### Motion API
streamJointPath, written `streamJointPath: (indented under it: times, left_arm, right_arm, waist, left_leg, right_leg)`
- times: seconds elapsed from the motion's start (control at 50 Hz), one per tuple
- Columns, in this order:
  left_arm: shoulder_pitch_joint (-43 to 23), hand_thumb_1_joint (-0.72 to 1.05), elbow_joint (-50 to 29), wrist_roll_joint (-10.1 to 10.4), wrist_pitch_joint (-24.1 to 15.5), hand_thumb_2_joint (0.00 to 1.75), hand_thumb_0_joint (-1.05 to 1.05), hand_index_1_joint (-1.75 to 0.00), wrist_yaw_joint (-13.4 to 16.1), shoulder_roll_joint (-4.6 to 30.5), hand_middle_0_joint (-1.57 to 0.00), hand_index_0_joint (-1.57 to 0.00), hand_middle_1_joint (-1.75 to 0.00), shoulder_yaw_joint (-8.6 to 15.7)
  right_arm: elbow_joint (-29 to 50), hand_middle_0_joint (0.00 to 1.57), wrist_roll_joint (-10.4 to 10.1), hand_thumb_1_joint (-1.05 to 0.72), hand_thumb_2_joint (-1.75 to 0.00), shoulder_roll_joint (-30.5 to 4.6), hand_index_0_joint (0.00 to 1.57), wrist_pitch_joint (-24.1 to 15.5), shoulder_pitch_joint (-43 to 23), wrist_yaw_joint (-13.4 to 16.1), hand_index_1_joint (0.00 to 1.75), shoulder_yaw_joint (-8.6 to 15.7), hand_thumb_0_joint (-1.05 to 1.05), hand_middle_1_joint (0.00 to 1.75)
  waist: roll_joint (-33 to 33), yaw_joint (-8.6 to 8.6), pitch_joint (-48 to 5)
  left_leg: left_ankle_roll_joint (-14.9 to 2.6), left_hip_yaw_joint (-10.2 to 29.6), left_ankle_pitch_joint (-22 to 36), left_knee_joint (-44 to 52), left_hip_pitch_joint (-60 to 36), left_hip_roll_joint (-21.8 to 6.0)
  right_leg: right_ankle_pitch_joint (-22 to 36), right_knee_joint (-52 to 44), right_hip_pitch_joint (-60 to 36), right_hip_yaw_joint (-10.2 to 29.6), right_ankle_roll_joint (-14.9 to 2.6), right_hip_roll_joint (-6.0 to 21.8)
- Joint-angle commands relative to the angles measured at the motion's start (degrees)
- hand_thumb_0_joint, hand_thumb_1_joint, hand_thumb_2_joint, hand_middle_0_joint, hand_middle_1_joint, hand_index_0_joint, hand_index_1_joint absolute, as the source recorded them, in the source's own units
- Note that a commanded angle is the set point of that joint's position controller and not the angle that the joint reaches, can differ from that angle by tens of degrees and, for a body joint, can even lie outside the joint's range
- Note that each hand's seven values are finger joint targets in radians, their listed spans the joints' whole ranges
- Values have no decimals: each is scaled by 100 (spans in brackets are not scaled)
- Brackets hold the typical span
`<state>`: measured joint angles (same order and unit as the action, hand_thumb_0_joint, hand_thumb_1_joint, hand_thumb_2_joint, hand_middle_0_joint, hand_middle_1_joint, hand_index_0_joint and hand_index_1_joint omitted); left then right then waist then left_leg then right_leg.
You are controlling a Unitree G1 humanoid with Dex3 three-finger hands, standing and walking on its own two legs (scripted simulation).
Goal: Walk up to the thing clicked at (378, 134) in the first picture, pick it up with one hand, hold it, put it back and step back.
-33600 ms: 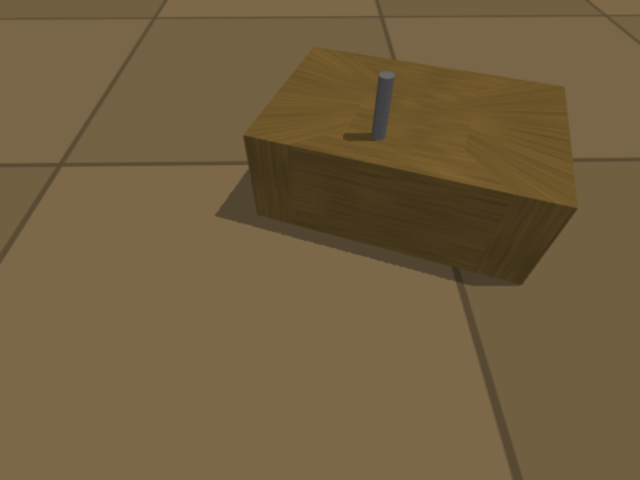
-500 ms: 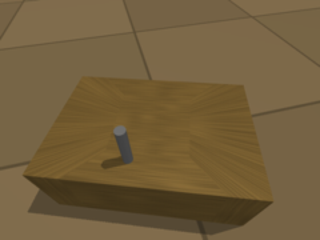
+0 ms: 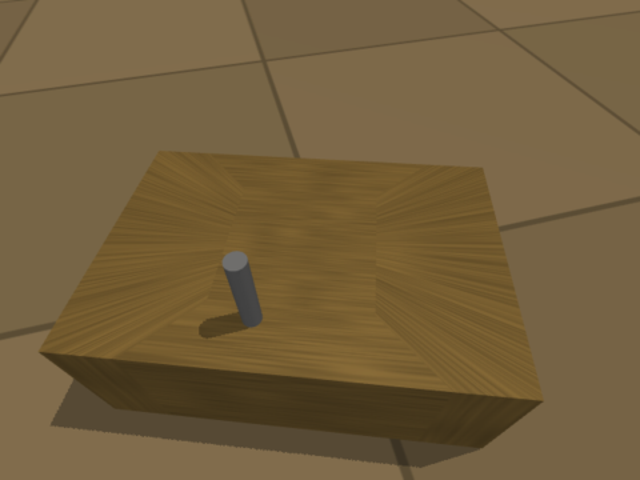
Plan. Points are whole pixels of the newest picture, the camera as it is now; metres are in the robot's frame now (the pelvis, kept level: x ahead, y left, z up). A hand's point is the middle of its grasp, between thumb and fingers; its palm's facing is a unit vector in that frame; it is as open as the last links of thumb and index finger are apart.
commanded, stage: stand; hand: left
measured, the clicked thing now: (244, 292) +0.51 +0.19 -0.25
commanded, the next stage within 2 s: step back in 0.38 s
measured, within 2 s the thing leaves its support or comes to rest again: neither
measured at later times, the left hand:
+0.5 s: hand out of the picture +0.08 +0.26 -0.16, palm faces +0.02 -0.93 -0.36, open 7.4 cm
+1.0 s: hand out of the picture +0.02 +0.31 -0.18, palm faces -0.09 -0.92 -0.37, open 7.4 cm
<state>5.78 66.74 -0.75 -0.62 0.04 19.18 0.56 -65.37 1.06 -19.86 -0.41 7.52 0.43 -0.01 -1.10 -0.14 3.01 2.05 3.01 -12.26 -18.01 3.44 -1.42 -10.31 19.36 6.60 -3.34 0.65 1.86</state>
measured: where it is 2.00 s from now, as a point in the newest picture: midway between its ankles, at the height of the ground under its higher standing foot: outside the picture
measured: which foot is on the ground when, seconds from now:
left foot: down 0.00-1.00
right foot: down 0.00-0.68, up 0.70-1.00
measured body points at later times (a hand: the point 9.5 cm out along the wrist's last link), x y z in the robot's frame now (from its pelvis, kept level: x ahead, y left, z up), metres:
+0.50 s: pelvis -0.02 +0.00 -0.01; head +0.02 -0.01 +0.44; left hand +0.08 +0.31 -0.13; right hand +0.07 -0.31 -0.14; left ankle -0.02 +0.14 -0.74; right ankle +0.00 -0.12 -0.75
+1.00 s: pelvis -0.10 +0.06 -0.02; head -0.02 +0.06 +0.42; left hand +0.03 +0.36 -0.15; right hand -0.02 -0.26 -0.14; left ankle -0.07 +0.15 -0.75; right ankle -0.14 -0.07 -0.71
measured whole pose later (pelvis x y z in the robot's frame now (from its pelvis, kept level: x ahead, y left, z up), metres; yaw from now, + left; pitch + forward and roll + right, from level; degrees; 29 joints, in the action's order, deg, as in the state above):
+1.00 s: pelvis -0.10 +0.06 -0.02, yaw -3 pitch -1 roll +0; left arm 5.8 51.2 -0.5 3.2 0.9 21.9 4.0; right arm -49.5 1.4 -19.8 1.3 7.9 1.1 2.4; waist 1.4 1.4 12.2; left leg -2.4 -2.0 -16.8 -36.4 18.4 0.4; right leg -28.8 51.6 18.9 4.8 0.7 -3.0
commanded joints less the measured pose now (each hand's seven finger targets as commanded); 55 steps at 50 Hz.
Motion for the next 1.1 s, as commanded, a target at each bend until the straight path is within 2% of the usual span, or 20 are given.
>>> streamJointPath:
  times: [0.0,0.34,0.36,0.4,0.44,0.46,0.48,0.52,0.58,0.62,0.64,0.66,0.68,0.76,0.9,0.98,1.02,1.04,1.06,1.08]
  left_arm:
    - [-248,90,-323,14,-111,90,0,-30,75,1226,-20,-20,-30,232]
    - [-211,90,-371,32,-99,90,0,-30,60,1232,-20,-20,-30,231]
    - [-164,90,-530,136,-47,90,0,-30,74,1624,-20,-20,-30,540]
    - [7,90,-706,149,-11,90,0,-30,107,1636,-20,-20,-30,605]
    - [-182,90,-984,119,30,90,0,-30,112,1744,-20,-20,-30,678]
    - [-342,90,-1142,58,45,90,0,-30,129,1730,-20,-20,-30,678]
    - [-460,90,-1315,-23,53,90,0,-30,135,1754,-20,-20,-30,694]
    - [-960,90,-1588,-83,76,90,0,-30,172,1751,-20,-20,-30,683]
    - [-908,90,-1758,-127,122,90,0,-30,181,1693,-20,-20,-30,651]
    - [-789,90,-1822,-26,233,90,0,-30,147,1589,-20,-20,-30,601]
    - [-571,90,-1896,38,305,90,0,-30,146,1289,-20,-20,-30,555]
    - [-379,90,-1937,87,349,90,0,-30,176,954,-20,-20,-30,512]
    - [-436,90,-1897,36,374,90,0,-30,252,1240,-20,-20,-30,594]
    - [28,90,-1746,95,352,90,0,-30,280,1357,-20,-20,-30,595]
    - [-178,90,-2075,23,227,90,0,-30,185,1254,-20,-20,-30,641]
    - [293,90,-1973,-1,186,90,0,-30,114,1189,-20,-20,-30,676]
    - [697,90,-1807,-49,142,90,0,-30,108,1169,-20,-20,-30,685]
    - [765,90,-1831,-112,102,90,0,-30,113,1365,-20,-20,-30,727]
    - [581,90,-1937,-90,93,90,0,-30,102,1807,-20,-20,-30,821]
    - [393,90,-2085,-70,99,90,0,-30,92,2175,-20,-20,-30,887]
  right_arm:
    - [312,20,-22,-90,-90,-1179,20,-88,-179,64,30,218,0,30]
    - [342,20,-30,-90,-90,-1204,20,-115,-156,75,30,196,0,30]
    - [541,20,-63,-90,-90,-1429,20,-2,-370,32,30,329,0,30]
    - [713,20,-133,-90,-90,-1260,20,62,-194,24,30,345,0,30]
    - [879,20,-152,-90,-90,-1190,20,158,32,19,30,412,0,30]
    - [959,20,-125,-90,-90,-1180,20,221,24,2,30,462,0,30]
    - [1053,20,-89,-90,-90,-1208,20,289,129,-20,30,509,0,30]
    - [1163,20,-116,-90,-90,-1210,20,356,471,-67,30,547,0,30]
    - [1227,20,-84,-90,-90,-1209,20,318,684,-58,30,590,0,30]
    - [1167,20,22,-90,-90,-1184,20,221,777,-51,30,643,0,30]
    - [1282,20,160,-90,-90,-1420,20,169,660,-18,30,715,0,30]
    - [1413,20,232,-90,-90,-1990,20,116,404,-17,30,802,0,30]
    - [1537,20,123,-90,-90,-2364,20,101,317,-21,30,873,0,30]
    - [1746,20,114,-90,-90,-1617,20,62,-249,136,30,691,0,30]
    - [1828,20,25,-90,-90,-1536,20,83,452,201,30,692,0,30]
    - [1982,20,-2,-90,-90,-1629,20,139,177,162,30,670,0,30]
    - [2029,20,-69,-90,-90,-1632,20,182,-57,136,30,657,0,30]
    - [2043,20,-107,-90,-90,-1480,20,189,-54,129,30,609,0,30]
    - [2136,20,-174,-90,-90,-1269,20,189,-231,109,30,552,0,30]
    - [2129,20,-148,-90,-90,-1233,20,224,-420,178,30,574,0,30]
  waist:
    - [109,-31,-301]
    - [11,-7,-357]
    - [125,-48,236]
    - [293,-9,-233]
    - [739,73,-659]
    - [1008,79,-684]
    - [1081,89,-626]
    - [1153,362,-438]
    - [1150,281,-556]
    - [657,304,-514]
    - [-232,172,-413]
    - [-1416,-7,-328]
    - [-1235,241,-551]
    - [-848,-186,-640]
    - [-635,307,-566]
    - [-792,169,-834]
    - [-615,-75,-888]
    - [-222,-46,-887]
    - [893,-63,-635]
    - [1756,-294,-329]
  left_leg:
    - [-254,277,903,297,400,-544]
    - [-222,258,1204,289,244,-571]
    - [-449,249,2014,-443,802,-421]
    - [-462,14,2046,-1154,764,-224]
    - [-403,-241,839,-2271,891,202]
    - [-450,-189,-984,-2974,1103,422]
    - [-518,73,-1822,-3711,1129,372]
    - [-655,434,-1861,-3921,1044,108]
    - [-520,60,-1327,-2635,1392,81]
    - [-428,-262,141,-967,1081,201]
    - [-467,765,1560,-348,1021,-450]
    - [-867,2338,2918,-154,579,-1479]
    - [-1524,2675,3135,-252,1010,-1892]
    - [-1404,1228,3184,-932,197,-1191]
    - [-1692,1223,3800,-1239,-489,-1376]
    - [-1427,1025,2803,-1333,68,-1189]
    - [-1116,848,2293,-1634,653,-1027]
    - [-825,737,1413,-1840,1401,-789]
    - [-439,201,114,-2676,2144,141]
    - [-269,17,-2240,-4090,2269,721]
  right_leg:
    - [663,-270,-324,503,-144,571]
    - [1001,-208,-277,534,-153,581]
    - [1964,258,5,604,-200,557]
    - [2654,397,-163,719,-528,782]
    - [2805,247,-93,1225,-1070,1389]
    - [2696,154,110,1553,-1390,1775]
    - [2404,148,576,1651,-1562,2010]
    - [1978,421,1273,1381,-1438,1884]
    - [2024,983,641,1141,-1125,1569]
    - [1484,1767,653,765,-802,1086]
    - [471,2605,1019,515,-479,453]
    - [-2444,3410,2189,635,-258,-635]
    - [-3020,4213,1859,1388,-205,-785]
    - [-1934,5184,2453,1535,-208,-713]
    - [-2039,3573,2147,1022,69,-494]
    - [-1451,2018,1142,528,-107,-352]
    - [-227,743,337,430,-275,-309]
    - [428,715,-119,1075,-425,116]
    - [1165,503,-46,2319,-1041,983]
    - [1802,91,763,3502,-1971,2089]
